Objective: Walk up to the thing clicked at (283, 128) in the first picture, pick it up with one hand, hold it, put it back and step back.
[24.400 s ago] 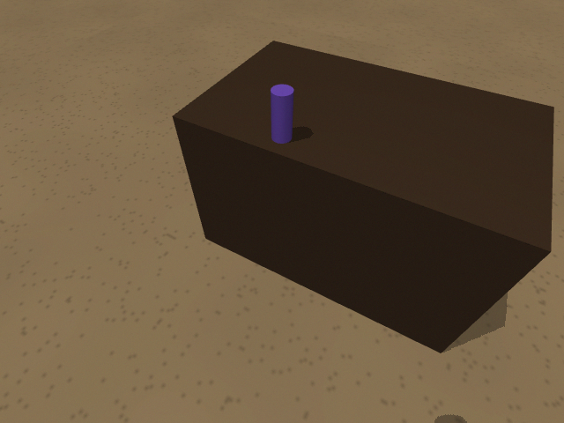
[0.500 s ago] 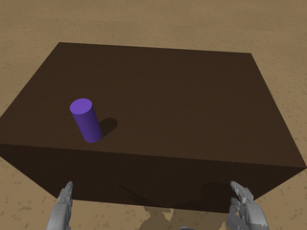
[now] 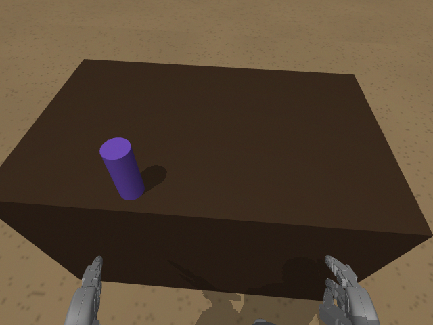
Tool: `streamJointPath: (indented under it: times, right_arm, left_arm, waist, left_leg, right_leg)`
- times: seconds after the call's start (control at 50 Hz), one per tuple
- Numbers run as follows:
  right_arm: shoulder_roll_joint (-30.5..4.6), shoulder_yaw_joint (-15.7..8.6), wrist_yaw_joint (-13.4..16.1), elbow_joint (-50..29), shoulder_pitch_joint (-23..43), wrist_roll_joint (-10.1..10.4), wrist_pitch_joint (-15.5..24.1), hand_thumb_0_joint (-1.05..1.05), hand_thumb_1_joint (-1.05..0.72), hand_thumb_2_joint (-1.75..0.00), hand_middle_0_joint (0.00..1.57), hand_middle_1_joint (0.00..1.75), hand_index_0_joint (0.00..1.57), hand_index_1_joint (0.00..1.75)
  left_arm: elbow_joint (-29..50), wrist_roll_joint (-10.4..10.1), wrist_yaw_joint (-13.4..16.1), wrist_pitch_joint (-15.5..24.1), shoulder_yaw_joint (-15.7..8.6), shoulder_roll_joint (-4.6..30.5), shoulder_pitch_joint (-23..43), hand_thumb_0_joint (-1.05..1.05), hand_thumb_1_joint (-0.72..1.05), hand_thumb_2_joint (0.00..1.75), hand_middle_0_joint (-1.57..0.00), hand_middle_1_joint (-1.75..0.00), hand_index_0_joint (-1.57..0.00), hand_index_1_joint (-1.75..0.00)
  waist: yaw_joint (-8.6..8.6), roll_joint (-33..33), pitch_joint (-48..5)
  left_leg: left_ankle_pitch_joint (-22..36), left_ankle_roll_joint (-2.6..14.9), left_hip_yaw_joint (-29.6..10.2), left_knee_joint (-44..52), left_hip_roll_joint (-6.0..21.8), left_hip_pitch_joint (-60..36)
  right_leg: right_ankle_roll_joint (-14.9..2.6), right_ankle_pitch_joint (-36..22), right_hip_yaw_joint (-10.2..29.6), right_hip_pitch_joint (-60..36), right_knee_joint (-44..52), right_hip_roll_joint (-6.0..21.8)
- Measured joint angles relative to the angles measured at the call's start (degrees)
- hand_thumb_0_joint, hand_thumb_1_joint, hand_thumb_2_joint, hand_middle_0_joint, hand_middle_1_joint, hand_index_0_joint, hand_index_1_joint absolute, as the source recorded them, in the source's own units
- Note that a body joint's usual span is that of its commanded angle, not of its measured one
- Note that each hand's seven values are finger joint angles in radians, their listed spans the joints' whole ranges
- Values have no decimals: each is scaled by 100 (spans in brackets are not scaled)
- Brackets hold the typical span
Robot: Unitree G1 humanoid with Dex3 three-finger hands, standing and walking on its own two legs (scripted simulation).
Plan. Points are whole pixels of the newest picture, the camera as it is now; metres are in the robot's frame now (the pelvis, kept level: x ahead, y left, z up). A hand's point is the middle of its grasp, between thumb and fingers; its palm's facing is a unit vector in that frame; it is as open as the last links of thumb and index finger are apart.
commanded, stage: home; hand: left
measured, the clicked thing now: (124, 171) +0.43 +0.21 +0.01
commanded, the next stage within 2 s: stand in 0.94 s
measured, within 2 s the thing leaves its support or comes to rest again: neither
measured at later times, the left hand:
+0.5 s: hand (120, 314) +0.17 +0.18 -0.05, palm faces +0.10 -0.97 -0.23, open 17.5 cm
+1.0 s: hand out of the picture +0.08 +0.24 -0.11, palm faces -0.03 -0.93 -0.36, open 17.7 cm
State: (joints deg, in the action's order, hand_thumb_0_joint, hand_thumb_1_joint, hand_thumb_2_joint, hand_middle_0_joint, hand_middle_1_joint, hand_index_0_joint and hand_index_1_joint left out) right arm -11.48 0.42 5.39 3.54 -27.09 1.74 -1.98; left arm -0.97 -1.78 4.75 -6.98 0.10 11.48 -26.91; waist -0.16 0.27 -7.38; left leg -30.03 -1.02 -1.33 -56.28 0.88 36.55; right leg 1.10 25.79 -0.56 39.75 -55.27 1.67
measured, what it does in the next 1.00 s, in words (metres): stands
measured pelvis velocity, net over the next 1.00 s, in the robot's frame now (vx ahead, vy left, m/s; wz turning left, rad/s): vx -0.01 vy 0.00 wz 0.00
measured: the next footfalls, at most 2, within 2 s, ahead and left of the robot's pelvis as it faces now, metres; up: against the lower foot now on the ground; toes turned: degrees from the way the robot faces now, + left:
none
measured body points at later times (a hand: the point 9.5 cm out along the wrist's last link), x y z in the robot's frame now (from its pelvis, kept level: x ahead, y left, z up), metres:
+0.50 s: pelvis +0.00 +0.00 +0.00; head +0.03 +0.01 +0.45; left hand +0.16 +0.23 -0.03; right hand +0.16 -0.24 -0.05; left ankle -0.02 +0.13 -0.68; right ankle +0.02 -0.13 -0.68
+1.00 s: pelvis -0.01 +0.00 +0.03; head +0.01 +0.00 +0.48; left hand +0.08 +0.29 -0.09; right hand +0.08 -0.30 -0.09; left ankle -0.02 +0.13 -0.68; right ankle +0.02 -0.13 -0.68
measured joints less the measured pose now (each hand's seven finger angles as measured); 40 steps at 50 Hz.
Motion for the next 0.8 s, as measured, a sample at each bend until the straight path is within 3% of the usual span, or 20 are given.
streamJointPath:
  times: [0.38,0.46,0.64,0.68,0.72,0.8]
  right_arm:
    - [-2,5,18,13,2,-9,28,2,-90,-90,20,30,20,30]
    - [-86,101,61,809,377,34,184,2,-90,-90,20,30,20,30]
    - [-102,45,203,1968,756,0,435,2,-90,-90,20,30,20,30]
    - [-157,33,68,2461,999,-360,502,2,-90,-90,20,30,20,30]
    - [-316,78,-144,3024,1244,-558,383,1,-90,-90,20,30,20,30]
    - [-527,-48,-407,3743,1456,-517,246,2,-90,-90,20,30,20,30]
  left_arm:
    - [-6,3,-1,-28,-1,-4,-4,-1,-55,5,-5,-5,-5,-5]
    - [147,29,93,-132,-34,15,-141,-1,-55,5,-5,-5,-5,-5]
    - [259,64,261,-385,37,50,-201,-1,-54,6,-5,-5,-5,-6]
    - [-409,352,114,-20,82,190,182,0,-54,5,-5,-5,-5,-5]
    - [-1374,503,-101,266,121,397,667,0,-55,5,-5,-5,-5,-5]
    - [-2787,484,-344,543,30,661,1157,0,-56,4,-5,-5,-5,-5]
  waist:
    - [-9,-6,-4]
    - [-114,-15,17]
    - [-157,-118,95]
    - [-85,-76,400]
    - [-13,-38,588]
    - [28,15,773]
  left_leg:
    - [12,-11,-10,11,5,-15]
    - [-10,-27,-63,-19,57,-45]
    - [-52,-38,-156,-97,108,-78]
    - [-12,-19,-105,3,89,-373]
    - [52,5,-70,134,54,-620]
    - [158,11,-27,381,3,-992]
  right_leg:
    - [-12,-5,-11,-14,3,-5]
    - [-28,-21,-67,-89,53,-54]
    - [-37,-28,-159,-203,102,-102]
    - [-66,-45,-113,-458,143,-87]
    - [-100,-70,-82,-670,202,-55]
    - [-92,-116,-41,-991,339,-5]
